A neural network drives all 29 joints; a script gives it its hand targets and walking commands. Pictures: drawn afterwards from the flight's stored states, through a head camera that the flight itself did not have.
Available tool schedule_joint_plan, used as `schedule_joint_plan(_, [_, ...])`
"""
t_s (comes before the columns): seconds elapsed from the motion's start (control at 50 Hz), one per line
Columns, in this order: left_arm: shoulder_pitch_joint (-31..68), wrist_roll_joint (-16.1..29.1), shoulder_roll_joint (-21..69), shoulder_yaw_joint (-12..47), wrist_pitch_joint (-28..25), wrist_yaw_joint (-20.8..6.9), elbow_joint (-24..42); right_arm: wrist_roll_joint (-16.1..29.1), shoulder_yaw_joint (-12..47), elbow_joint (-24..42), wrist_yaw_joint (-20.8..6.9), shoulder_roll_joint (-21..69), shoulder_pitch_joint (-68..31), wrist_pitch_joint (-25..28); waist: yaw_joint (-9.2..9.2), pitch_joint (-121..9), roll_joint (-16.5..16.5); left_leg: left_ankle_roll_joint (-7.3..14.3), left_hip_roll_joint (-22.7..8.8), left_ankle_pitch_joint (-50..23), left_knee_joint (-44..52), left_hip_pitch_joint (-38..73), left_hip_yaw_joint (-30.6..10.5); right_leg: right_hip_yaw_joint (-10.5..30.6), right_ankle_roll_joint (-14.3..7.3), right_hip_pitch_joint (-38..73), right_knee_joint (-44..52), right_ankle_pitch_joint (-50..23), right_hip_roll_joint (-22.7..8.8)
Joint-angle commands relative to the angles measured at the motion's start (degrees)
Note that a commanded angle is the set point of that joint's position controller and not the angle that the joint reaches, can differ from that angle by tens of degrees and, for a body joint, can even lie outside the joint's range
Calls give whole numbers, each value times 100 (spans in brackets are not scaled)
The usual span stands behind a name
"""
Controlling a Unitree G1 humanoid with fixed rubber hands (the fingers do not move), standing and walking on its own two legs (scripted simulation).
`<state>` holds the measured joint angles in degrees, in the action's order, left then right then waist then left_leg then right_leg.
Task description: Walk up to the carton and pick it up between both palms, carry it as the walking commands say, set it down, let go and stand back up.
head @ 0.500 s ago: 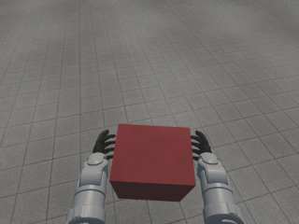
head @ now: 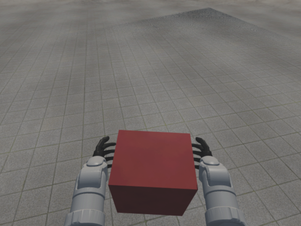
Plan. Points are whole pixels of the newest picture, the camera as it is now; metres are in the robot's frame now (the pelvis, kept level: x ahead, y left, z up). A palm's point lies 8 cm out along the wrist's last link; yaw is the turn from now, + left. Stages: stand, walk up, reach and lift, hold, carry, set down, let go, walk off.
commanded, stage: reach and lift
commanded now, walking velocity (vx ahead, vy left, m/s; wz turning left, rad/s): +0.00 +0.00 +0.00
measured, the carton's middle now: (151, 174) +0.31 +0.00 -0.03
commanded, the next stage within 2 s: hold in 0.88 s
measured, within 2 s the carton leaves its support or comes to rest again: neither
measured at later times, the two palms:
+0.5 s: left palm (98, 161) +0.30 +0.15 +0.06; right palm (205, 161) +0.30 -0.15 +0.05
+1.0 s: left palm (97, 163) +0.29 +0.15 +0.05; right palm (206, 164) +0.29 -0.15 +0.05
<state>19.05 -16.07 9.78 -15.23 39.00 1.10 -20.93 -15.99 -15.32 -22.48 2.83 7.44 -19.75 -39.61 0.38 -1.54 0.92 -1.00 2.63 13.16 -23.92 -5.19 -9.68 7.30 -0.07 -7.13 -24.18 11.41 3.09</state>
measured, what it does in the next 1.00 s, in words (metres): stands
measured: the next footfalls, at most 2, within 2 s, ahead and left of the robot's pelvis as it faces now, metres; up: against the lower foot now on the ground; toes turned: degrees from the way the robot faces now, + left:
left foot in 1.78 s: -0.04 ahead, +0.12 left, +0.00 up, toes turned -10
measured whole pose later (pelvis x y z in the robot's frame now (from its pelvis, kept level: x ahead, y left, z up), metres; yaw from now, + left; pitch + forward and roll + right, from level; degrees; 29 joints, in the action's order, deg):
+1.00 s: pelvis +0.01 +0.00 +0.00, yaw +0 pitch -7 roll +0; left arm 15.7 -15.7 8.9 -12.1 43.0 0.3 -16.5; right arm -16.9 -13.5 -16.3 2.3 8.8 -15.6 -43.7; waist 0.3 -1.3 0.6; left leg -0.7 2.2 12.3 -21.1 -1.8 -8.7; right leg 7.0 0.0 -3.5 -21.0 10.4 2.7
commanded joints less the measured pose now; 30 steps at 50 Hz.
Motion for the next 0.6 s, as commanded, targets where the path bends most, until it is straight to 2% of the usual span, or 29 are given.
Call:
schedule_joint_plan(0.0, [3188,1502,5653,3142,-5,-1478,-21,1652,3250,223,-1803,5705,-3335,66,-8,-1249,-142,34,221,-654,524,-29,472,-395,77,782,412,-834,147])
schedule_joint_plan(0.22, [3317,1478,5502,2962,119,-1516,62,1627,3131,257,-1755,5727,-3494,-59,11,-1115,-147,25,241,-398,559,-80,542,-324,55,865,511,-629,104])
schedule_joint_plan(0.58, [2915,1550,5560,3172,159,-1467,297,1661,3290,655,-1751,5572,-3162,-67,-19,-1346,-67,-27,224,-1083,553,156,447,-319,25,918,455,-1138,200])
